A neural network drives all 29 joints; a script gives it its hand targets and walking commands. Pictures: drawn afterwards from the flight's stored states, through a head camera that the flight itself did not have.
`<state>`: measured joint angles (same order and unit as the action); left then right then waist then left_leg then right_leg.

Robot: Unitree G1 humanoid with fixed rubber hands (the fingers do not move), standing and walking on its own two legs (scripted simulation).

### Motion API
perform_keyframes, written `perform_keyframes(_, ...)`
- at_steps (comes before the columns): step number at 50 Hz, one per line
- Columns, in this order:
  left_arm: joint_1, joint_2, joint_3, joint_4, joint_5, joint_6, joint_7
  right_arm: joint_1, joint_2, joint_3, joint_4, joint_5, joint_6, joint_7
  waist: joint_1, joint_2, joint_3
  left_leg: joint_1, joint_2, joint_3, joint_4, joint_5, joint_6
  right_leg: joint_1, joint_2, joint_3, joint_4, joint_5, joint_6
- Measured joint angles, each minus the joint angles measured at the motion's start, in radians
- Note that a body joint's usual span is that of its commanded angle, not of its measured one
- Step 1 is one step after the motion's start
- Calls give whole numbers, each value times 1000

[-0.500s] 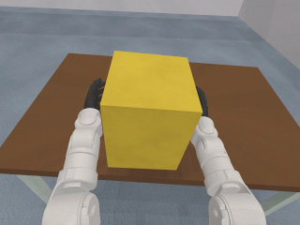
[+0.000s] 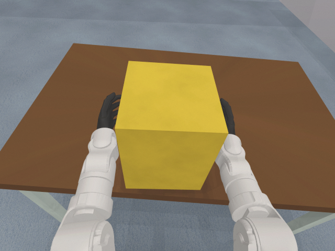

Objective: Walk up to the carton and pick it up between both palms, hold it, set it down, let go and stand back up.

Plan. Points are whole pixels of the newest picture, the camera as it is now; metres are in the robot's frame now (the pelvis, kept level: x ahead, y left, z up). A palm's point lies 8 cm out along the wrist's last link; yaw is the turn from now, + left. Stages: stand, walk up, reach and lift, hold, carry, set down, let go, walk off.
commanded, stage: set down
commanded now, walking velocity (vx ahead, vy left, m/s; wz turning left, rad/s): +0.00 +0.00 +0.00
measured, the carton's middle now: (166, 129) +0.40 +0.02 +0.06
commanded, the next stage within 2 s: none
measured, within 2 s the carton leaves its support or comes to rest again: rests again in 0.94 s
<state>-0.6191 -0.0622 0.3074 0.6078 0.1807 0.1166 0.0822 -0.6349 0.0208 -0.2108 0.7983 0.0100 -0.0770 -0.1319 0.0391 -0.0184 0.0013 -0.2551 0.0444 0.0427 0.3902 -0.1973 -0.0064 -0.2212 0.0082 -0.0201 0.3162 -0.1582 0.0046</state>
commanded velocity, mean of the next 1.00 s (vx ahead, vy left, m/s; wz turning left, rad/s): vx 0.00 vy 0.00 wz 0.00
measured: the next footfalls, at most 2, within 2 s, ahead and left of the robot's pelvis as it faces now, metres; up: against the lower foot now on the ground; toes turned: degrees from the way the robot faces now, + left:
none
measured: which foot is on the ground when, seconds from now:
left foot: down 0.00-1.00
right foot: down 0.00-1.00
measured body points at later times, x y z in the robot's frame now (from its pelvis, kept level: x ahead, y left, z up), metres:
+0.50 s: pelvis +0.00 +0.00 +0.00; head +0.04 +0.02 +0.45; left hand +0.39 +0.17 +0.05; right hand +0.40 -0.12 +0.05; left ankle +0.00 +0.12 -0.75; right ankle +0.00 -0.12 -0.75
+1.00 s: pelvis +0.01 +0.00 +0.00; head +0.06 +0.02 +0.45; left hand +0.39 +0.17 +0.03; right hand +0.40 -0.12 +0.03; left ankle +0.00 +0.12 -0.75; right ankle +0.00 -0.12 -0.75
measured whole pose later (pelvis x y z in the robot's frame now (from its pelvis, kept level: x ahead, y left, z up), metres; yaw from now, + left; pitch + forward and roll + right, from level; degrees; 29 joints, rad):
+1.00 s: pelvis +0.01 +0.00 +0.00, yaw +0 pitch +4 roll -1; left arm -0.57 -0.07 0.35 0.81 0.22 -0.17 0.07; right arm -0.59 0.09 -0.39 0.92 -0.20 -0.30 -0.08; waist 0.06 -0.02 0.03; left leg -0.26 0.04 0.04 0.39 -0.21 -0.01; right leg -0.22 0.01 -0.02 0.31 -0.17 0.00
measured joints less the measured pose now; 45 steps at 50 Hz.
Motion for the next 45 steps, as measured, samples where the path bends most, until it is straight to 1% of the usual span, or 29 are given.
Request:
perform_keyframes(6, 18, 0, 2, 21, 0, -27, 0, 11, 10, -11, 12, -26, -15, 5, 0, 0, 15, 0, 0, 0, 0, -1, 0, 0, 0, 0, -1, -1, 0)
perform_keyframes(14, 17, -4, 1, 58, 0, -93, 2, 19, 15, -38, 30, -51, -74, 17, -3, 0, -6, -1, 0, 0, 0, -3, 0, 0, 0, 0, -3, -2, 0)
perform_keyframes(19, 8, -8, 14, 97, 8, -104, 0, 20, 20, -67, 50, -70, -75, 25, 2, 0, -13, -1, 0, 0, 0, -3, 0, 0, 0, 0, -3, -2, 0)
perform_keyframes(24, 26, -10, 23, 107, 11, -113, -3, 27, 34, -87, 60, -96, -77, 34, 7, 0, 2, -1, 0, 0, 0, -2, 0, 0, 0, 0, -3, -1, 0)
perform_keyframes(33, 31, -10, 26, 145, 11, -189, -4, 34, 46, -124, 72, -157, -136, 45, 11, 0, 13, -2, 0, 0, 0, -6, 0, 0, 0, 0, -4, -3, 0)
perform_keyframes(37, 22, -10, 29, 169, 16, -209, -5, 34, 51, -149, 85, -177, -158, 49, 12, 0, 11, -2, 0, 0, 0, -8, 0, 0, 0, 0, -4, -6, 0)
perform_keyframes(45, 33, -10, 42, 195, 36, -251, -10, 38, 60, -171, 114, -202, -199, 52, 12, 0, 24, -2, 0, 0, 0, -10, 0, 0, 0, 0, -4, -7, 0)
